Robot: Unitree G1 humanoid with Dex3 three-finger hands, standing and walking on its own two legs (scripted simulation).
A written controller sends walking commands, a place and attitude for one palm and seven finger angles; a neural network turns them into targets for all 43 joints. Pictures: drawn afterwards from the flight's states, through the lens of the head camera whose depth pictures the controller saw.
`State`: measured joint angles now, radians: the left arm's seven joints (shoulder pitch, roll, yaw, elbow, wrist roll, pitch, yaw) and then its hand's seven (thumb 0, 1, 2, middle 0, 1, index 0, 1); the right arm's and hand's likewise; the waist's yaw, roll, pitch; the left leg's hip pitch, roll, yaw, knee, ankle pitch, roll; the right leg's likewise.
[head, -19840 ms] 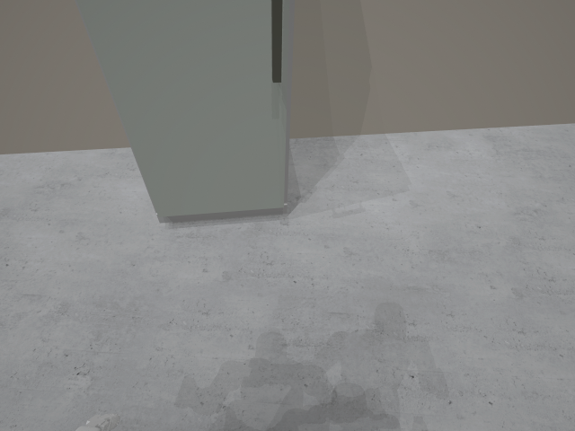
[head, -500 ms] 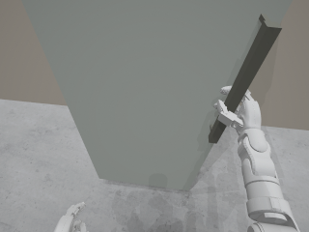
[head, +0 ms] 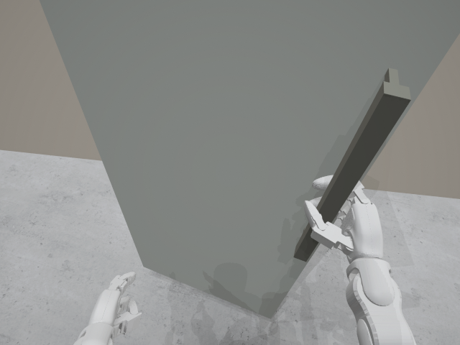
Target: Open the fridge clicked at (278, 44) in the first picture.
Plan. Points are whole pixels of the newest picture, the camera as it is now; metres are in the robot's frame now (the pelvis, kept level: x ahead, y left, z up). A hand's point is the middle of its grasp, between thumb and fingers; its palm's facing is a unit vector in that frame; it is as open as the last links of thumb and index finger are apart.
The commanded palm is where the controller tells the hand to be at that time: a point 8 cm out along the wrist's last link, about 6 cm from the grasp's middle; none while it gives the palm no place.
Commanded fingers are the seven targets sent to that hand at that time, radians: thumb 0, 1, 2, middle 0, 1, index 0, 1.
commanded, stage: walk backward, drawing the door open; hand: right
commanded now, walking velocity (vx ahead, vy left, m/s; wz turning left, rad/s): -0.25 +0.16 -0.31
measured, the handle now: (334, 188) +0.34 -0.13 +0.14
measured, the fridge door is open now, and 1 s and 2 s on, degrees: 16 45 75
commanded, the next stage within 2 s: stop walking and hold the door back in 1.66 s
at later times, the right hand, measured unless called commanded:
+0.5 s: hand (280, 295) +0.18 -0.04 +0.11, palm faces +0.13 +0.98 -0.17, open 6.6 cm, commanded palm +0.14 -0.09 +0.12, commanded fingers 0.00 -0.90 -0.90 0.45 1.40 0.45 1.40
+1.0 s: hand out of the picture +0.09 +0.06 +0.11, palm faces +0.41 +0.90 -0.16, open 7.1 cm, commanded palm +0.04 +0.03 +0.12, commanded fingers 0.00 -0.90 -0.90 0.45 1.40 0.45 1.40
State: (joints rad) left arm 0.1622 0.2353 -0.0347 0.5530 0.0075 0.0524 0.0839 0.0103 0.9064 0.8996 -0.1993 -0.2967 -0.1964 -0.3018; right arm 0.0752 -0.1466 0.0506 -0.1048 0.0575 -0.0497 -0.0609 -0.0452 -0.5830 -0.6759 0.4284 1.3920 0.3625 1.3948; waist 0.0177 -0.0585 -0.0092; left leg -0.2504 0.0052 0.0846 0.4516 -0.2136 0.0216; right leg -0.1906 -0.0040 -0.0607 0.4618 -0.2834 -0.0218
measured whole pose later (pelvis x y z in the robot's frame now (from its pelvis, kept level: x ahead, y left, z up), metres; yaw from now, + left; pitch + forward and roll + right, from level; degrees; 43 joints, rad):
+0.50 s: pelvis -0.07 +0.09 -0.01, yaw -8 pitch +0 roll -1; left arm 0.19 0.18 0.00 0.61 0.02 -0.01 0.09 0.01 0.90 0.90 -0.20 -0.30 -0.20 -0.30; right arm 0.24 -0.13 0.10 -0.34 -0.02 -0.03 -0.10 -0.06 -0.58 -0.66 0.42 1.38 0.33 1.39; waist 0.05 -0.03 0.05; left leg -0.34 -0.04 0.21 0.46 -0.14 0.15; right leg -0.39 -0.04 -0.01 0.73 -0.34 -0.01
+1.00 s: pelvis -0.10 +0.27 -0.03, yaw -32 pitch -1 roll +2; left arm 0.15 0.18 0.03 0.61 0.03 -0.14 0.10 0.01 0.91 0.90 -0.20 -0.30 -0.20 -0.30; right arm 0.18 -0.19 0.10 -0.44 -0.03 -0.08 -0.02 -0.07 -0.55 -0.73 0.46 1.39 0.26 1.35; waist 0.05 -0.01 0.12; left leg -0.49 0.03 0.12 0.95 -0.41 -0.01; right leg -0.39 -0.05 -0.02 0.76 -0.35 0.00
